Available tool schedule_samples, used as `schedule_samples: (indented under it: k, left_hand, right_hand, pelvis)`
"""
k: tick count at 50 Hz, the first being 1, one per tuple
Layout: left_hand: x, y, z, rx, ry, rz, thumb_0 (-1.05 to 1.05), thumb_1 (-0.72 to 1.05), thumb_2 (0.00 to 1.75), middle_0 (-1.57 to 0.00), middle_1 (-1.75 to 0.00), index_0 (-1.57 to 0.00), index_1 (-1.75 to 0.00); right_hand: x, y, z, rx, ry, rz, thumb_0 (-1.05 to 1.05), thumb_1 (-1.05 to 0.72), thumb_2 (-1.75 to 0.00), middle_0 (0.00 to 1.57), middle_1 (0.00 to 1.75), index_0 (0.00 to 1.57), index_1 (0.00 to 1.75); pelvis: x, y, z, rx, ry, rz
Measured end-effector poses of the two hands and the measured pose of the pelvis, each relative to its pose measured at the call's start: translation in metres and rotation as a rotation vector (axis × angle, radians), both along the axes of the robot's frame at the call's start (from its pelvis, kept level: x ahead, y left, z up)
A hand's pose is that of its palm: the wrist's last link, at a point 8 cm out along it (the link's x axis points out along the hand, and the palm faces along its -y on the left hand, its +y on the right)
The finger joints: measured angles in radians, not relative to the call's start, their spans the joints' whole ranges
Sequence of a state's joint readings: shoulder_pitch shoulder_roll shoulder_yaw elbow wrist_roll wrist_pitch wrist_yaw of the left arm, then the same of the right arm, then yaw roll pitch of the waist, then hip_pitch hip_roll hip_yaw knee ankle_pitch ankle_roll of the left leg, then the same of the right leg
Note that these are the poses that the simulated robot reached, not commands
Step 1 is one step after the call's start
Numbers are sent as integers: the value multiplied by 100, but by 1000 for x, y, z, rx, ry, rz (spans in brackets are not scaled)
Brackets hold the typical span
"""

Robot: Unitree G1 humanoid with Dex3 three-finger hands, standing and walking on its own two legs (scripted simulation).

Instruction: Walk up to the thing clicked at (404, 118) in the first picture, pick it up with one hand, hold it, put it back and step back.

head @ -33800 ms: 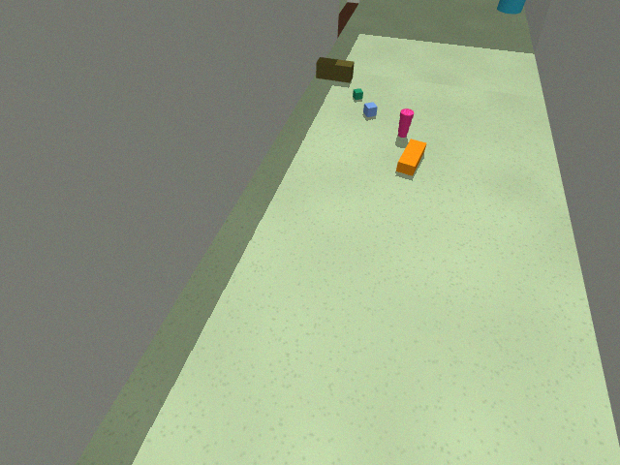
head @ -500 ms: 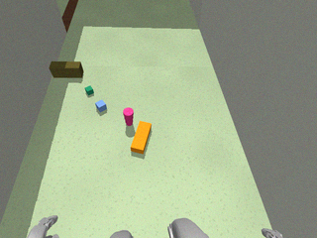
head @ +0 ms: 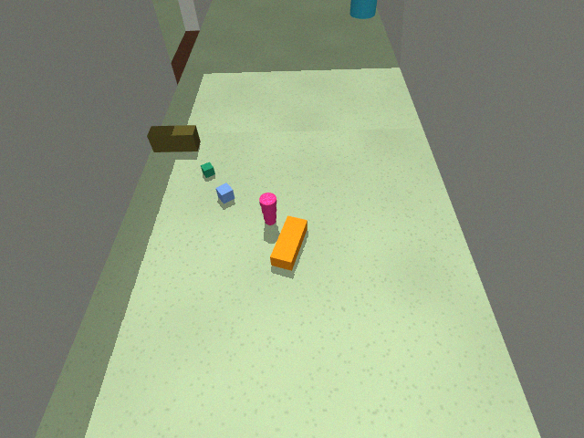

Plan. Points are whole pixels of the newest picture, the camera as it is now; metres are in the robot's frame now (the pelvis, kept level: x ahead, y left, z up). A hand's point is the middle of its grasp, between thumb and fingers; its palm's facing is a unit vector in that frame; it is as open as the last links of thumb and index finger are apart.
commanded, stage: step back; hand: left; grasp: from the side
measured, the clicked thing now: (269, 210) +1.08 +0.15 -0.68
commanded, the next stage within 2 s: stand in 0.88 s
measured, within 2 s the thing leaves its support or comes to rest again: neither
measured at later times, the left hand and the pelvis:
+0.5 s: hand out of the picture +0.06 +0.26 -0.13, palm faces +0.05 -0.92 -0.39, open 7.4 cm; pelvis +0.02 -0.01 +0.01, yaw +1 degrees
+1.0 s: hand out of the picture +0.14 +0.27 -0.13, palm faces +0.00 -0.93 -0.36, open 7.4 cm; pelvis +0.05 +0.02 +0.02, yaw +0 degrees
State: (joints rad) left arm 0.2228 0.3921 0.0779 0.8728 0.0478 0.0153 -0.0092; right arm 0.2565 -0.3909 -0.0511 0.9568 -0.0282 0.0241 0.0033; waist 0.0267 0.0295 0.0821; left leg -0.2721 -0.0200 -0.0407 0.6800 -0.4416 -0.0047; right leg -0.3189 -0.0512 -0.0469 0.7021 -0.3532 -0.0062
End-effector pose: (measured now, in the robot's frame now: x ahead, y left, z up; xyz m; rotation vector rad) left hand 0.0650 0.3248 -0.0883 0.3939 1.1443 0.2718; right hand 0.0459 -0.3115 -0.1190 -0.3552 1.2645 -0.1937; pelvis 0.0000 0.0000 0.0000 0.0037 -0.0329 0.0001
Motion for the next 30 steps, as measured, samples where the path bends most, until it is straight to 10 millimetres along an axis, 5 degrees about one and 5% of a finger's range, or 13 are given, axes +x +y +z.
schedule_samples:
  k: [5, 10, 21, 30]
  left_hand:
    - [-12, 1, -6, -31, 20, 14, 1, 90, 90, -20, -30, -20, -30]
    - [-12, -10, -3, -58, 22, -4, 1, 90, 90, -20, -30, -20, -30]
    - [-22, -33, -2, -50, 26, 51, 1, 90, 90, -20, -30, -20, -30]
    - [2, -4, -17, -53, 58, 73, 1, 90, 90, -20, -30, -20, -30]
  right_hand:
    - [-15, 16, 9, 30, -35, -15, 0, -91, -90, 20, 30, 20, 30]
    - [-10, 8, 18, 31, -77, -22, 0, -91, -90, 20, 30, 21, 30]
    - [35, -20, 15, 6, -72, 21, 0, -91, -90, 20, 30, 20, 30]
    - [71, 5, 12, -13, -58, 46, 0, -91, -90, 20, 30, 20, 30]
  pelvis:
    - [-6, 2, 6, 30, -26, -14]
    - [-6, -5, 12, 9, -25, -23]
    - [11, -19, 11, -16, -21, 4]
    - [34, 4, 3, 8, -23, 29]
